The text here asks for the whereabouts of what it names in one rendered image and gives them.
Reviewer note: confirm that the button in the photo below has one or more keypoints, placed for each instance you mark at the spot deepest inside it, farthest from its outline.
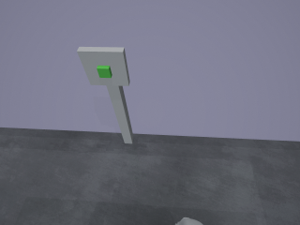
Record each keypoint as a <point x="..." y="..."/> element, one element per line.
<point x="104" y="71"/>

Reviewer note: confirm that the panel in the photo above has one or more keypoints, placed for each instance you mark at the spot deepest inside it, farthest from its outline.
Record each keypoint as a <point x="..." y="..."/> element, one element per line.
<point x="115" y="57"/>

